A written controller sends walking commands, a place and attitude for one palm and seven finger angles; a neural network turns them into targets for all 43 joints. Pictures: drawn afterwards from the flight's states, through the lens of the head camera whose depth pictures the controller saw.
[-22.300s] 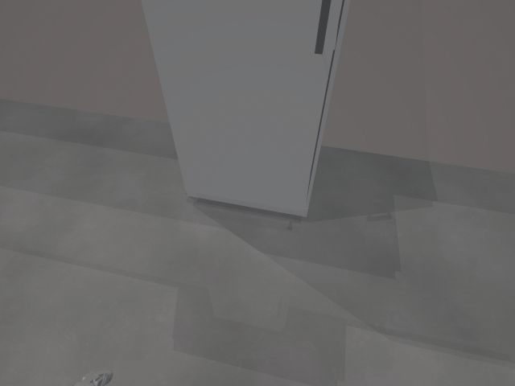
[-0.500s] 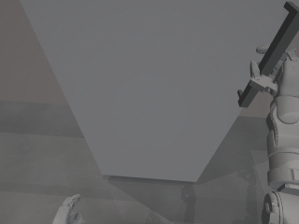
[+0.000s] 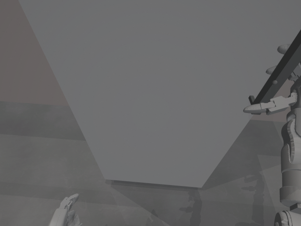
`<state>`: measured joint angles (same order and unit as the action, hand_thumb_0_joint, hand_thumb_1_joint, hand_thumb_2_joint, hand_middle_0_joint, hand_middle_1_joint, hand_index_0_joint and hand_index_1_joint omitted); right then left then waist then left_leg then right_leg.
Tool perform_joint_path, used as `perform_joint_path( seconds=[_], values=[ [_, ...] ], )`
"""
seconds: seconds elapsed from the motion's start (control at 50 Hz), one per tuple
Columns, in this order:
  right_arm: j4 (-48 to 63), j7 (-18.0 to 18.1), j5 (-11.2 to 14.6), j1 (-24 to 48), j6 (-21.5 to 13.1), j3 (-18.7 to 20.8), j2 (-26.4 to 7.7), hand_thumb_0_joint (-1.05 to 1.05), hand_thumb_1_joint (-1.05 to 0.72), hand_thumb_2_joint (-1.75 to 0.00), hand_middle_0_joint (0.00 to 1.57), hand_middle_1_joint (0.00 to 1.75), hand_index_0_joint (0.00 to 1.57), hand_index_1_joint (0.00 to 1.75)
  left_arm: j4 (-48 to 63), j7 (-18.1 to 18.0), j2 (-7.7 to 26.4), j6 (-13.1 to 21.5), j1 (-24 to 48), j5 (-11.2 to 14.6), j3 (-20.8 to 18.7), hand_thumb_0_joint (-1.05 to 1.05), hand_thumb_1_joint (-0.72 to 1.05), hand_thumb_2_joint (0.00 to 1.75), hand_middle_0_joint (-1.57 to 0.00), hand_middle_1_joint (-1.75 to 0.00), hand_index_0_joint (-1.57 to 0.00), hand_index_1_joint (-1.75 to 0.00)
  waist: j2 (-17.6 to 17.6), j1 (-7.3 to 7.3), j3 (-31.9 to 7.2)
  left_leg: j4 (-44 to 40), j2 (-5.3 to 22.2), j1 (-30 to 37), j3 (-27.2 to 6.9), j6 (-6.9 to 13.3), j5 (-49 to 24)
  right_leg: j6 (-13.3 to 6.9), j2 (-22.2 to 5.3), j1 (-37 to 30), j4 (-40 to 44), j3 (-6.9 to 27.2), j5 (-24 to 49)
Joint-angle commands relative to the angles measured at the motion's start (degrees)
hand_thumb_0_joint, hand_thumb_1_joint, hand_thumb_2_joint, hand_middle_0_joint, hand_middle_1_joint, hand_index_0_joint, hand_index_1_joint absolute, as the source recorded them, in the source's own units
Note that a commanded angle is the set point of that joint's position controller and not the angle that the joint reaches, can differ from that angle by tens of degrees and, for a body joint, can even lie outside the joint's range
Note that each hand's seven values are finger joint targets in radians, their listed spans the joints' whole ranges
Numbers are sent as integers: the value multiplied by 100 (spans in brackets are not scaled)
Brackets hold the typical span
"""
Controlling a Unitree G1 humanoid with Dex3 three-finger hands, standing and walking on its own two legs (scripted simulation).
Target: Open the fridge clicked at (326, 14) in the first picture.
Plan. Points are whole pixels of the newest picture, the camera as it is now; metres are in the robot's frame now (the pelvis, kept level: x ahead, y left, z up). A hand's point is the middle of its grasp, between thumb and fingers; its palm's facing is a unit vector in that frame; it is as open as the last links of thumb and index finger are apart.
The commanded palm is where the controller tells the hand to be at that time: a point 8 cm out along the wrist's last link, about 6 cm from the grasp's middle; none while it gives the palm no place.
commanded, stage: loosen the grip on the handle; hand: right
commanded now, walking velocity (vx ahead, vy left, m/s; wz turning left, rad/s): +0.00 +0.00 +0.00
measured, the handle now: (277, 68) +0.42 -0.26 +0.23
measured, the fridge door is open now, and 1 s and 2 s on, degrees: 0 0 0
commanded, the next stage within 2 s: slip the hand off the handle in 0.04 s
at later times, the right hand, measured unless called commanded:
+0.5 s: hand (278, 81) +0.39 -0.25 +0.22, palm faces +0.30 +0.93 -0.20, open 14.6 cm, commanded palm +0.36 -0.32 +0.22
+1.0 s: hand (281, 81) +0.38 -0.26 +0.22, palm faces +0.28 +0.93 -0.23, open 14.6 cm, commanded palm +0.35 -0.36 +0.22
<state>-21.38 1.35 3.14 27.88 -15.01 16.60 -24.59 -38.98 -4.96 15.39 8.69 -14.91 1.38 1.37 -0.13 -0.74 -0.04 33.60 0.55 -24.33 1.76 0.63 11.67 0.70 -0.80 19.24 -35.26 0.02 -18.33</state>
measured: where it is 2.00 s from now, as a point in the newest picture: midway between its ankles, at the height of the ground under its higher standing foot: outside the picture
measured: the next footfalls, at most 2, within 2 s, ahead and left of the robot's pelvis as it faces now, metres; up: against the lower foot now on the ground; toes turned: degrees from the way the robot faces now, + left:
none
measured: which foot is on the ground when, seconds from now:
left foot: down 0.00-1.00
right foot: down 0.00-1.00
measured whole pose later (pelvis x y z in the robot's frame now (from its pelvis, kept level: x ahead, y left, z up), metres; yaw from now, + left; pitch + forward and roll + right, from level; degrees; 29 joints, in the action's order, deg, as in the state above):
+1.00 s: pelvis -0.04 +0.00 -0.01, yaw +0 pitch +3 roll +1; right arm -37.6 -4.3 3.6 37.9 -17.8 19.2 -30.9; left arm -39.7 -6.2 16.5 1.2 -14.1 2.0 1.3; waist 1.3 2.6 -0.8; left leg 37.7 -0.7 -30.6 1.7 -0.2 13.6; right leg 0.2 -1.3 27.0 -42.3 1.1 -18.6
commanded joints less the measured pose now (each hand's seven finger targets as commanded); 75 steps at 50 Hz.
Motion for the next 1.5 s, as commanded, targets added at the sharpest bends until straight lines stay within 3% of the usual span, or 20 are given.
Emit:
perform_joint_path(
  seconds=[0.0,0.12,0.2,0.3,0.4,0.44,0.48,0.56,0.58,0.72,0.84,0.9,1.02,1.08,1.18,1.24,1.28,1.38,1.42,1.48],
  values=[
    [1470,219,118,2017,26,505,-1310,0,55,-20,25,115,25,115,905,-44,680,326,544,-18,-251,0,90,90,-20,-30,-20,-30,15,-7,-1556,-682,128,1325,-294,-3,348,-224,110,94,651,-156,538],
    [2107,241,101,1634,435,425,-978,0,55,-20,25,115,25,115,922,-25,598,219,443,-28,-249,0,90,90,-20,-30,-20,-30,80,-34,-1817,-322,50,1470,-8,15,-1259,-166,114,-312,548,-133,1768],
    [1894,292,7,1583,653,613,-1137,0,55,-20,25,115,25,115,888,-56,577,86,412,-33,-229,0,90,90,-20,-30,-20,-30,-54,-17,-1606,-333,36,1372,29,9,-1238,-151,98,-242,563,-102,1753],
    [1820,270,-41,1720,751,717,-1245,0,55,-20,25,115,25,115,929,-96,499,-52,462,-31,-187,0,90,90,-20,-30,-20,-30,122,-41,-1578,-313,31,1316,43,38,-1140,-118,115,-256,564,-68,1709],
    [1526,214,-22,1932,681,1003,-1615,0,55,-20,25,115,25,115,938,-154,491,-162,495,-35,-154,0,90,90,-20,-30,-20,-30,74,-49,-1528,-373,40,1320,15,44,-811,-118,131,-105,599,-52,1395],
    [1279,168,-6,2092,665,844,-1508,0,55,-20,25,115,25,115,933,-164,482,-167,512,-20,-120,0,90,90,-20,-30,-20,-30,180,10,-1325,-424,36,1142,3,45,-531,-107,139,-7,613,-40,1126],
    [993,168,24,2287,578,1054,-1826,0,55,-20,25,115,25,115,871,-194,542,-193,491,-20,-128,0,90,90,-20,-30,-20,-30,41,40,-1182,-524,37,1054,-27,35,-129,-122,121,142,630,-26,787],
    [581,112,-10,2741,397,860,-1893,0,55,-20,25,115,25,115,878,-223,566,-173,478,-19,-86,0,90,90,-20,-30,-20,-30,131,118,-1173,-606,73,929,-134,6,494,-137,164,354,636,-35,252],
    [484,142,16,2725,326,1145,-2210,0,55,-20,25,115,25,115,831,-232,601,-188,441,-23,-121,0,90,90,-20,-30,-20,-30,73,76,-1281,-619,76,1023,-172,5,542,-151,151,411,587,-46,246],
    [-257,25,48,3138,-64,1140,-2614,0,55,-20,25,115,25,115,801,-218,657,-221,430,22,-130,0,90,90,-20,-30,-20,-30,-157,135,-1225,-943,278,1015,-694,-79,2017,-154,200,1079,344,-109,-596],
    [-813,-2,65,3505,-247,1178,-2937,0,55,-20,25,115,25,115,699,-160,747,-329,389,43,-212,0,90,90,-20,-30,-20,-30,-315,186,-1303,-1047,427,930,-1060,-107,2687,-131,180,1458,-63,-116,-705],
    [-978,-9,62,3408,-293,1441,-3318,0,55,-20,25,115,25,115,692,-147,789,-447,390,43,-267,0,90,90,-20,-30,-20,-30,-398,78,-1509,-999,513,1071,-1253,-129,2824,-132,158,1637,-269,-76,-665],
    [-1098,-69,168,3211,-284,1702,-3568,0,55,-20,25,115,25,115,757,-177,771,-666,419,52,-281,0,90,90,-20,-30,-20,-30,-367,-43,-1622,-885,478,1011,-1175,-118,2803,-144,129,1653,-303,-32,-690],
    [-1108,-119,148,3006,-336,1756,-3570,0,55,-20,25,115,25,115,854,-203,785,-696,341,46,-265,0,90,90,-20,-30,-20,-30,-331,-66,-1603,-710,314,848,-858,-101,2602,-176,121,1516,-133,-28,-798],
    [-409,-396,-196,3110,-658,1557,-3431,0,55,-20,25,115,25,115,1082,-201,883,-494,65,13,-243,0,90,90,-20,-30,-20,-30,629,92,-1930,-117,-48,350,-204,-21,1459,-253,48,808,389,151,-1136],
    [-85,-723,-74,3280,-793,868,-2632,0,55,-20,25,115,25,115,1075,-216,937,-263,-10,26,-226,0,90,90,-20,-30,-20,-30,997,351,-1838,-22,-126,-335,-61,26,1211,-202,-32,164,579,536,-1648],
    [98,-935,124,3281,-740,359,-2017,0,55,-20,25,115,25,115,1094,-260,949,-109,-19,50,-203,0,90,90,-20,-30,-20,-30,984,470,-1615,-17,-124,-559,-17,40,1146,-190,-82,-45,660,748,-1932],
    [146,-1055,358,2915,-267,837,-2415,0,55,-20,25,115,25,115,986,-362,1026,98,-65,57,-151,0,90,90,-20,-30,-20,-30,831,266,-1142,-51,-84,-435,-35,110,1101,-141,-63,160,872,987,-2029],
    [573,-1012,356,2962,-117,610,-2096,0,55,-20,25,115,25,115,1072,-313,950,201,15,48,-106,0,90,90,-20,-30,-20,-30,1058,221,-1139,49,-71,-449,-6,135,1005,-53,-73,14,959,1117,-1875],
    [1027,-807,318,2288,-42,1017,-2331,0,55,-20,25,115,25,115,1192,-241,945,263,39,-22,-118,0,90,90,-20,-30,-20,-30,991,-49,-1167,119,-72,-223,20,196,840,102,-117,-73,1016,1247,-1326]
  ],
)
